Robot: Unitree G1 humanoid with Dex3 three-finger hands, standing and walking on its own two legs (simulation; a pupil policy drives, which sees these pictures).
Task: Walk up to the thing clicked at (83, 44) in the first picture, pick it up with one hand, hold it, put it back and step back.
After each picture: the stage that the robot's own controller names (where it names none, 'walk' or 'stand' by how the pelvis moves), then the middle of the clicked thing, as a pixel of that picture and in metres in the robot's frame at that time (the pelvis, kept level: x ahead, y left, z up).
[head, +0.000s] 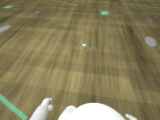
stand; (83, 46) +1.36 +0.16 -0.72
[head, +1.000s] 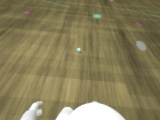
walk; (78, 51) +1.24 +0.18 -0.72
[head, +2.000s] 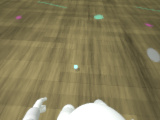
walk; (75, 68) +0.75 +0.19 -0.71
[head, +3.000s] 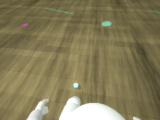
walk; (76, 86) +0.44 +0.20 -0.70
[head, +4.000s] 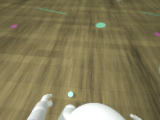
stand; (70, 95) +0.31 +0.21 -0.71
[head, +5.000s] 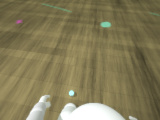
stand; (71, 93) +0.31 +0.19 -0.71
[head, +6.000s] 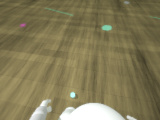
stand; (72, 95) +0.32 +0.18 -0.72
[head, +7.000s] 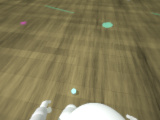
stand; (73, 92) +0.35 +0.18 -0.72
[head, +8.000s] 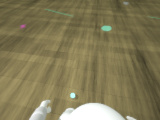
stand; (73, 96) +0.32 +0.18 -0.73
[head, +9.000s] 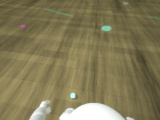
stand; (73, 96) +0.32 +0.18 -0.73
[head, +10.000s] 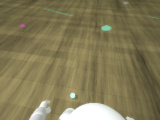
stand; (72, 96) +0.32 +0.18 -0.73
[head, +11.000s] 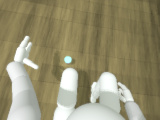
go down; (68, 60) +0.41 +0.18 -0.38
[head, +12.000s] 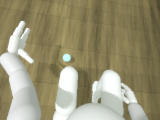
go down; (66, 59) +0.42 +0.18 -0.32
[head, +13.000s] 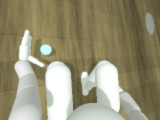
close in; (45, 51) +0.42 +0.22 -0.23
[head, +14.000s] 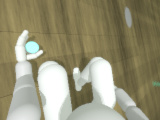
close; (31, 49) +0.41 +0.23 -0.23
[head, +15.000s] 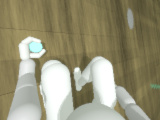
lift; (34, 48) +0.41 +0.22 -0.23
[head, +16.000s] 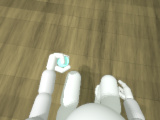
lift; (63, 64) +0.33 +0.19 -0.05
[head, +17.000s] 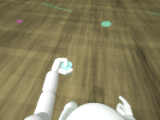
hold; (67, 70) +0.32 +0.17 +0.02
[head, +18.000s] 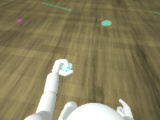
hold; (67, 71) +0.32 +0.17 +0.00
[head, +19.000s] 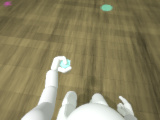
crouch; (66, 67) +0.35 +0.17 -0.05
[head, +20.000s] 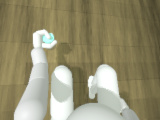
lower; (49, 42) +0.48 +0.22 -0.11
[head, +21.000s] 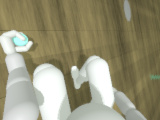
lower; (21, 43) +0.45 +0.26 -0.24
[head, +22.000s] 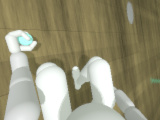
lower; (25, 42) +0.44 +0.25 -0.24
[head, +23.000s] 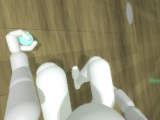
lower; (25, 42) +0.44 +0.25 -0.24
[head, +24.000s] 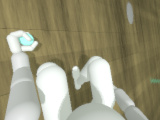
lower; (26, 42) +0.44 +0.24 -0.24
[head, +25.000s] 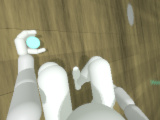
open; (31, 45) +0.43 +0.22 -0.24
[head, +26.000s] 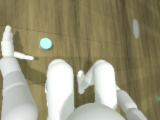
stand; (44, 45) +0.43 +0.21 -0.24
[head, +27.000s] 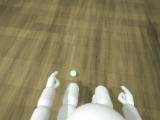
stand; (73, 74) +0.40 +0.16 -0.55
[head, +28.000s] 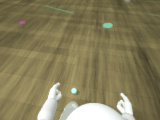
stand; (74, 91) +0.37 +0.16 -0.67
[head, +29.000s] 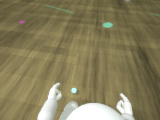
stand; (74, 91) +0.37 +0.16 -0.67
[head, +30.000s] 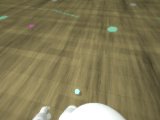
stand; (77, 92) +0.39 +0.15 -0.72
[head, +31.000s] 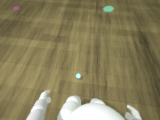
walk; (78, 76) +0.46 +0.12 -0.70
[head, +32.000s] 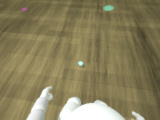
walk; (80, 64) +0.71 +0.15 -0.69
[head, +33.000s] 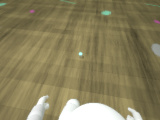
stand; (80, 55) +1.01 +0.20 -0.70
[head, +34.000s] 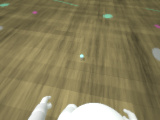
stand; (81, 57) +1.01 +0.16 -0.72
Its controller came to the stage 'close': yes
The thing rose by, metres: 0.72
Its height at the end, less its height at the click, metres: +0.00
